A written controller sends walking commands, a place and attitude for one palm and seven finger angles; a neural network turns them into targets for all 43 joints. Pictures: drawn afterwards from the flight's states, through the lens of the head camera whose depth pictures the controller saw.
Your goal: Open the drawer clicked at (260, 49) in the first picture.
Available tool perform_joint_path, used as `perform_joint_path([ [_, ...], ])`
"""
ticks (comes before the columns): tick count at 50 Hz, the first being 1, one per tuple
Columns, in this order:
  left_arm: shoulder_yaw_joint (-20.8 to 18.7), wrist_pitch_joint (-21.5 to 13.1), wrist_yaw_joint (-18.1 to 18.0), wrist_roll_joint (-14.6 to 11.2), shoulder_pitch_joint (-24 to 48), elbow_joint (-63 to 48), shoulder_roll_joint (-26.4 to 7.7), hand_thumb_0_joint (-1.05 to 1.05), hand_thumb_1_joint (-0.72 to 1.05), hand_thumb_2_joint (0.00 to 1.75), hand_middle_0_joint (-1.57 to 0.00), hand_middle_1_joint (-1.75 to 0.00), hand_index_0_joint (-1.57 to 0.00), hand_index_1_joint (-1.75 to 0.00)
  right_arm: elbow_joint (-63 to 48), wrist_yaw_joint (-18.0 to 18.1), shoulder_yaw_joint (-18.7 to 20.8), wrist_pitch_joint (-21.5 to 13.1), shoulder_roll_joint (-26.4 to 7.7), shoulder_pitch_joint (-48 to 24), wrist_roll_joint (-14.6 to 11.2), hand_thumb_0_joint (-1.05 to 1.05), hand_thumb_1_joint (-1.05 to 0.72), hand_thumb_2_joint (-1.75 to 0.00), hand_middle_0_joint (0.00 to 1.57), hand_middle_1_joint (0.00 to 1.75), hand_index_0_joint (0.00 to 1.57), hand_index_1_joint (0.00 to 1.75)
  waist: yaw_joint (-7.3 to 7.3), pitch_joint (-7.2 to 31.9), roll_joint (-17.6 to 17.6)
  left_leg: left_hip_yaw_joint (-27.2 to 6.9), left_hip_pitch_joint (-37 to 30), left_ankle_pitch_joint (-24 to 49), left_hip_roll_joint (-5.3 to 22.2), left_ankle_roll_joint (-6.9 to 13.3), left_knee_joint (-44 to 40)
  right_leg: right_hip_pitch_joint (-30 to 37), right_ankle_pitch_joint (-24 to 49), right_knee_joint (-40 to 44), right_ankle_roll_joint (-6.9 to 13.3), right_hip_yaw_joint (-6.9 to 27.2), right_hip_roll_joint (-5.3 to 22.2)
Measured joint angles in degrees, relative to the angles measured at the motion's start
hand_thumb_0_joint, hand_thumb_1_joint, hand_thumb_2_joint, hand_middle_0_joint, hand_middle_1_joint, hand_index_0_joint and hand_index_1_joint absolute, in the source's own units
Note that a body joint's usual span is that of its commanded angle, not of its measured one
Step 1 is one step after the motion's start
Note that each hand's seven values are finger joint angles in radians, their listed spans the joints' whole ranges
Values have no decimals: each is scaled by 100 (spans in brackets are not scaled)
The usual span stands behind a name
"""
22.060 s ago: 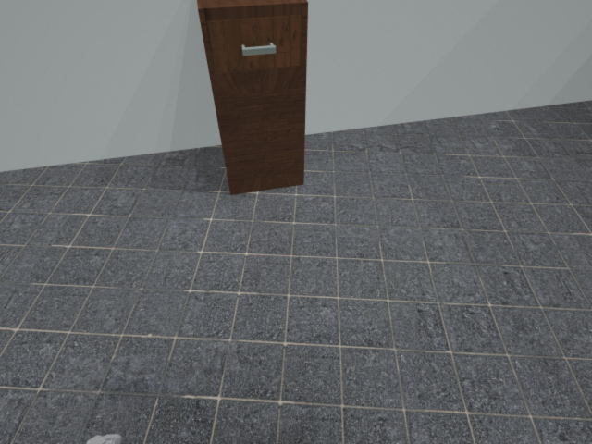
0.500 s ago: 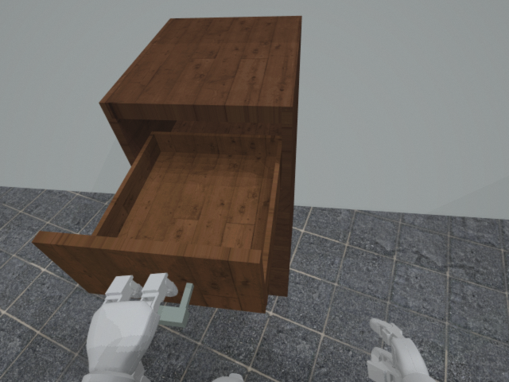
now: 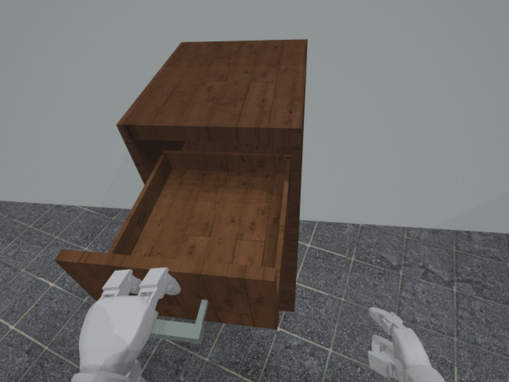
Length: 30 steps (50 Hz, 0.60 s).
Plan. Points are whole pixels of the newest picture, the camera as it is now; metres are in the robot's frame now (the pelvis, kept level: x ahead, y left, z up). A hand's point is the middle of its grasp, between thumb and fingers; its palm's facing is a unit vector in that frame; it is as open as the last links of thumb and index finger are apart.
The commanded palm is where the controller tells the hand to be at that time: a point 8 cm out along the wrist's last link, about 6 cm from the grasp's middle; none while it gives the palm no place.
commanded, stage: lift the hand off the handle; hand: left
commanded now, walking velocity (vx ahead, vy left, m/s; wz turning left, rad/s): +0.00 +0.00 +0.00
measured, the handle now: (168, 316) +0.22 +0.18 +0.00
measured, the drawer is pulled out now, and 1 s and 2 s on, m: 0.30 0.30 0.30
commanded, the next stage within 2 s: draw the hand back to the body in 0.66 s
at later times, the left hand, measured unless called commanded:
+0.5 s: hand (132, 296) +0.20 +0.18 +0.12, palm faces +0.15 -0.22 -0.96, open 13.8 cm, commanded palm +0.15 +0.18 +0.19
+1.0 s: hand (119, 302) +0.18 +0.18 +0.14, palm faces +0.12 -0.17 -0.98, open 13.8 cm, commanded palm +0.14 +0.19 +0.20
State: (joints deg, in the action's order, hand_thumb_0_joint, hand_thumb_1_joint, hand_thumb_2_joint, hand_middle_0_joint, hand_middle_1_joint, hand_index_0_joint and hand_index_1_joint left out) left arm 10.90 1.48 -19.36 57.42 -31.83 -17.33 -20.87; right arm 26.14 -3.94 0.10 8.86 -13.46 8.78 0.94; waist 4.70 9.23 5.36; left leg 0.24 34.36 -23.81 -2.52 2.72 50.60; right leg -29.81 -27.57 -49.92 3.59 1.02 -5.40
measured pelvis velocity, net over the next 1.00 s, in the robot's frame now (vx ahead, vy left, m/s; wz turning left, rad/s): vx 0.00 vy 0.00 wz -0.01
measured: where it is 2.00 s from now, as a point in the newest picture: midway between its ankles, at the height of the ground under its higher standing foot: outside the picture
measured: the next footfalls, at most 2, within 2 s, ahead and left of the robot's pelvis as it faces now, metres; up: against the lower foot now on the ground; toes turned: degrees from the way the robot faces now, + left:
none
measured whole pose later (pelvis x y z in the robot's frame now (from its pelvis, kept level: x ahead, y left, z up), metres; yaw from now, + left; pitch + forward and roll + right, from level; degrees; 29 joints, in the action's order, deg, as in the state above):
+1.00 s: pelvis +0.00 +0.00 +0.02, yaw -1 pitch +3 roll -1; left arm 6.6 6.5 -6.6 52.0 -31.5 -33.9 -26.0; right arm 25.0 -4.2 -2.1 9.4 -14.4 9.1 -1.7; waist 6.2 6.9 7.1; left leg 0.4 23.8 -20.0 -1.6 2.3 41.2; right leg -19.1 -22.7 -39.4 3.6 2.0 -5.9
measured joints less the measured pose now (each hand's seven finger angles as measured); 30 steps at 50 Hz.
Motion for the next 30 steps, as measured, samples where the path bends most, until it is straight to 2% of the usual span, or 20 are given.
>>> perform_joint_path([
  [7, 63, 106, 309, -95, -37, -375, -73, 0, -49, 30, -34, -121, -39, -123, -55, -48, -60, -49, 56, 5, -15, 1, -91, -89, 20, 30, 20, 30, 74, -37, 58, 19, -169, 19, -3, 31, -126, 181, 46, 165, -32, 33, 7],
  [17, 20, 264, 533, -191, -122, -1073, -171, 0, -49, 30, -37, -122, -37, -122, -73, -102, -112, -18, 22, 44, -95, 1, -91, -89, 20, 30, 20, 30, 149, -38, 110, 49, -379, 55, 1, 60, -281, 398, 114, 357, -71, 79, 10],
  [30, -34, 693, 1181, -478, 233, -1688, -288, 0, -49, 30, -33, -120, -33, -120, -150, -132, -232, 82, -28, -16, -289, 1, -91, -89, 20, 30, 20, 30, 83, -106, 171, 92, -892, 288, 3, 59, -794, 879, 358, 841, -89, 157, 27],
])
